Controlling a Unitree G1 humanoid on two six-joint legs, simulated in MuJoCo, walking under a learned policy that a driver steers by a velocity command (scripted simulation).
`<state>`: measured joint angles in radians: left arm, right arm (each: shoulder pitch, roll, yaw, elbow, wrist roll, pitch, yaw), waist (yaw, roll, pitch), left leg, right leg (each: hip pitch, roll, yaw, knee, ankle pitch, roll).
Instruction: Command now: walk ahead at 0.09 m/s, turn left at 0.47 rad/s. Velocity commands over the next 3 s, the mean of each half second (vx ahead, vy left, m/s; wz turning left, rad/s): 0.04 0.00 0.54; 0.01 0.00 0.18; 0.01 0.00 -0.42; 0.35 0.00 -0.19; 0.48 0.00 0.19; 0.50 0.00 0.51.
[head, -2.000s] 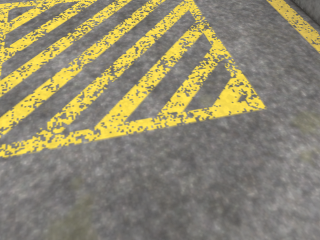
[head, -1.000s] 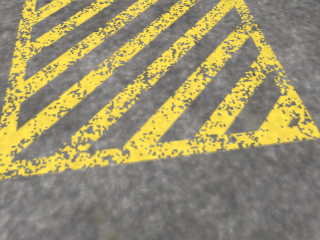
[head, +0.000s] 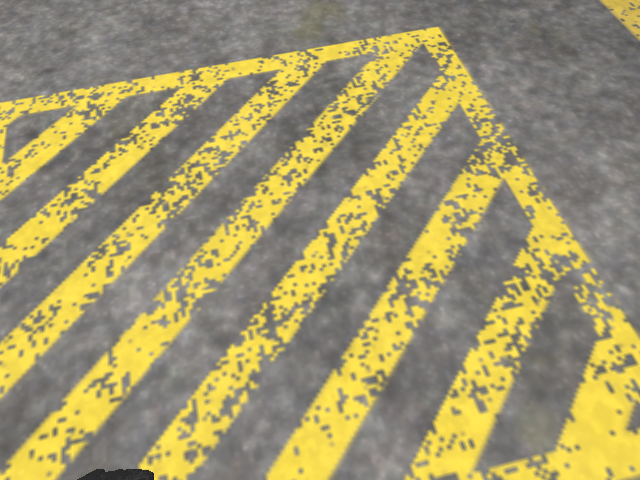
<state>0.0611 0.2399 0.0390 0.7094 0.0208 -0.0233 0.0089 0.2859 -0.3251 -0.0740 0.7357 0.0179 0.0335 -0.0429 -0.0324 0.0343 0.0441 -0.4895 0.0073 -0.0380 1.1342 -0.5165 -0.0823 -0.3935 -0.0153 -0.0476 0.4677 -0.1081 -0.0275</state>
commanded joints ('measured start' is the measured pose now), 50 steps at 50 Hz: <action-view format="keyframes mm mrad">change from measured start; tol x16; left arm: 1 -23 148 44 -36 7 -3 12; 50 8 195 28 66 -38 -1 -23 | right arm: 1 94 -54 -22 -64 -5 23 -8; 14 37 -277 -71 -168 -49 7 27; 50 -65 -103 -29 -111 -37 -5 10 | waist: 1 -7 -188 -126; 11 -16 -138 -141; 14 -16 302 -59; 17 32 99 -88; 34 49 102 -126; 37 -21 -275 -108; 50 16 -32 -83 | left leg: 1 -4 49 13 -23 80 -13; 11 265 23 99 -556 276 110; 14 333 385 -507 -843 626 411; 20 322 200 -271 -799 616 285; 33 303 164 -376 -709 583 287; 38 138 -38 -103 -402 -3 57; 43 156 3 -50 -440 56 3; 47 420 34 -56 -737 508 36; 50 362 39 -33 -661 366 104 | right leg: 1 112 -251 165 -216 120 -215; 11 145 -281 27 -92 6 -124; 14 -286 28 -22 518 -551 91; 19 -236 -1 111 680 -266 81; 31 2 24 98 222 -264 93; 35 263 -63 148 -114 66 17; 37 201 -315 423 -150 225 -199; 44 234 -171 247 -83 310 -141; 50 112 -23 175 -9 -24 -6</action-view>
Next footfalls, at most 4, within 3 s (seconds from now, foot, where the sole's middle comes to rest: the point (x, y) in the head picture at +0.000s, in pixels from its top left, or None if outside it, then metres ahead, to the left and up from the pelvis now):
0.24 left None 0.06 0.14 -0.77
0.70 right None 0.08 -0.09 -0.77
0.94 left None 0.00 0.16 -0.77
1.86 left None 0.16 0.14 -0.77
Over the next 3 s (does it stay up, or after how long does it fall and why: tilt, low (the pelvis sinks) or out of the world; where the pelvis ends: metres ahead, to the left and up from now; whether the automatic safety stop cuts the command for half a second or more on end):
stays up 0.68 0.11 0.00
